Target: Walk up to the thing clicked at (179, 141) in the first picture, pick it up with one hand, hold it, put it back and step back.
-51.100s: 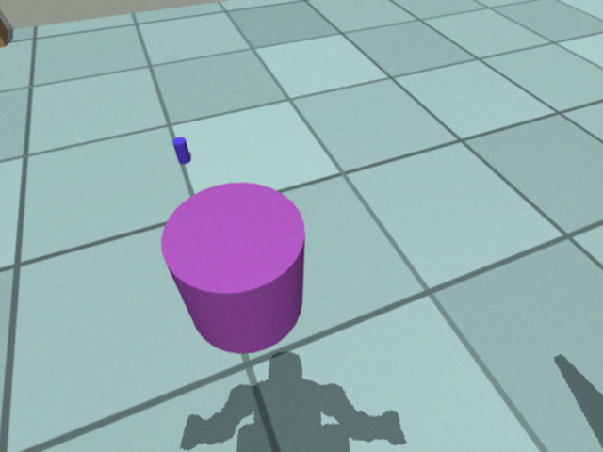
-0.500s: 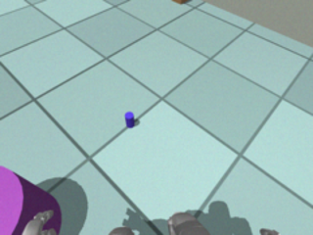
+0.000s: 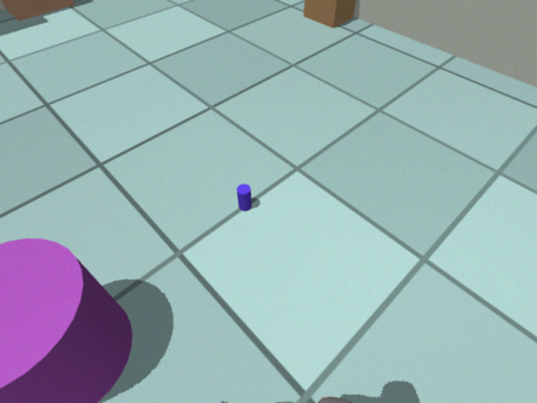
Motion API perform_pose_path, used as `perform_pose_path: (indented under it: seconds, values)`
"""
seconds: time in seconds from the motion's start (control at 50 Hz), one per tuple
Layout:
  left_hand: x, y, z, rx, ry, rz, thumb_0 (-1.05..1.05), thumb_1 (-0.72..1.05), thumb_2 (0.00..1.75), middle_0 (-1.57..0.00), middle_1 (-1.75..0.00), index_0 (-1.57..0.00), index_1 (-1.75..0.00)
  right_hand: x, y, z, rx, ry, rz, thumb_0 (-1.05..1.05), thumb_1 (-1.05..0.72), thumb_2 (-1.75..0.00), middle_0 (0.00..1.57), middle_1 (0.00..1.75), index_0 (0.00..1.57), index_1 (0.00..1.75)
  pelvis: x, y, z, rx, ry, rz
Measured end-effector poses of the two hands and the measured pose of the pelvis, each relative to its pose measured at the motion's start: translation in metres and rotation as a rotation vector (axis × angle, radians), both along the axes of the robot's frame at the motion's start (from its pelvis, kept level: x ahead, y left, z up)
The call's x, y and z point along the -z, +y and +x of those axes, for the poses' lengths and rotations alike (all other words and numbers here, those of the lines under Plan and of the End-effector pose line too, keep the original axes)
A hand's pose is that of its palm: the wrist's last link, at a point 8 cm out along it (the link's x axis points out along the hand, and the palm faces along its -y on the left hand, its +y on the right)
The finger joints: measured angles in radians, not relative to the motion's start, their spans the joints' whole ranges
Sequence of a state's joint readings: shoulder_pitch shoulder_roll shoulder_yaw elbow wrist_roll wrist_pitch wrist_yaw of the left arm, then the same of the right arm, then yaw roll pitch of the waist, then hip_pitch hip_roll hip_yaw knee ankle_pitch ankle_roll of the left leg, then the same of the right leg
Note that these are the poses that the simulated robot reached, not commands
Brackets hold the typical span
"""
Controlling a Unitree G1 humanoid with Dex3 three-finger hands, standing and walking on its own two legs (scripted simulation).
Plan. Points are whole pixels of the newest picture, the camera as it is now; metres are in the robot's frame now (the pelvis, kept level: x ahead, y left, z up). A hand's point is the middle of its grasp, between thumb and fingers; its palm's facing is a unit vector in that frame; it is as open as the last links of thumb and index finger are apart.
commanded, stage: step back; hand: left
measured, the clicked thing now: (244, 197) +1.03 +0.15 -0.69
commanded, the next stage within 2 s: stand in 0.82 s
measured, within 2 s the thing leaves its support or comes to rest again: neither
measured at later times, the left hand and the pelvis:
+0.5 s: hand out of the picture +0.09 +0.26 -0.15, palm faces +0.01 -0.94 -0.33, open 7.4 cm; pelvis +0.02 +0.01 +0.01, yaw -1 degrees
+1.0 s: hand (114, 400) +0.15 +0.26 -0.13, palm faces -0.02 -0.94 -0.34, open 7.4 cm; pelvis +0.03 +0.01 +0.02, yaw -1 degrees
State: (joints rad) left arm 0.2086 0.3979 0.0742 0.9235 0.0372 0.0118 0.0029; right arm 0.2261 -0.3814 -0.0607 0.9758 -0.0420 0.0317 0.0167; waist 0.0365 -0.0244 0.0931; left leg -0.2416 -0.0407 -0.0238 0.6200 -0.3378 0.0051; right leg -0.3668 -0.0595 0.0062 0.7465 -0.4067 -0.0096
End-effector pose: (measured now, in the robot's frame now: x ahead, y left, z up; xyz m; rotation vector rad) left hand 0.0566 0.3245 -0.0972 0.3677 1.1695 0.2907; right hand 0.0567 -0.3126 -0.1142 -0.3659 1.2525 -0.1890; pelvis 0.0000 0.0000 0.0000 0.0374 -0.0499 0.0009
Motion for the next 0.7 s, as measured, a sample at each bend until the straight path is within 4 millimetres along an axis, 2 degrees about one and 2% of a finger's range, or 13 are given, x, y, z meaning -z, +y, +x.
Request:
perform_pose_path:
  seconds: [0.06, 0.12, 0.22, 0.32, 0.48, 0.7]
  values:
    - [0.001, 0.000, -0.009, -0.002, 0.029, -0.023, 0.00, 0.90, 0.90, -0.20, -0.30, -0.21, -0.30, -0.006, 0.008, -0.012, 0.011, -0.013, 0.017, 0.01, -0.90, -0.90, 0.20, 0.30, 0.20, 0.30, -0.005, 0.000, -0.003, 0.003, 0.003, -0.013]
    - [0.002, -0.004, -0.012, 0.007, 0.038, -0.035, 0.00, 0.90, 0.90, -0.20, -0.30, -0.20, -0.29, -0.007, 0.009, -0.015, 0.020, -0.033, 0.031, 0.01, -0.90, -0.90, 0.20, 0.30, 0.20, 0.30, -0.007, -0.005, -0.004, 0.015, 0.000, -0.017]
    - [0.004, -0.020, -0.012, 0.009, 0.022, -0.046, 0.00, 0.90, 0.90, -0.20, -0.30, -0.20, -0.29, -0.002, 0.004, -0.007, 0.032, -0.048, 0.041, 0.01, -0.90, -0.90, 0.20, 0.30, 0.20, 0.30, -0.005, -0.011, -0.004, 0.017, -0.007, -0.049]
    - [0.003, -0.025, -0.006, 0.003, -0.003, -0.069, 0.00, 0.90, 0.90, -0.20, -0.30, -0.21, -0.30, -0.005, 0.003, 0.006, 0.009, -0.049, 0.027, 0.01, -0.90, -0.90, 0.20, 0.30, 0.20, 0.30, -0.008, -0.004, -0.002, 0.001, 0.006, -0.043]
    - [0.011, -0.016, 0.024, 0.017, 0.013, -0.103, 0.00, 0.90, 0.90, -0.20, -0.30, -0.21, -0.30, -0.013, 0.015, 0.015, 0.027, -0.035, 0.005, 0.01, -0.90, -0.90, 0.20, 0.30, 0.20, 0.30, -0.010, 0.008, 0.016, 0.016, 0.017, -0.037]
    - [0.003, -0.011, 0.075, 0.044, -0.039, -0.081, 0.00, 0.90, 0.90, -0.20, -0.30, -0.21, -0.30, -0.017, 0.028, 0.059, 0.040, -0.085, 0.025, 0.01, -0.90, -0.90, 0.20, 0.30, 0.20, 0.30, -0.014, 0.011, 0.034, 0.020, 0.016, -0.043]
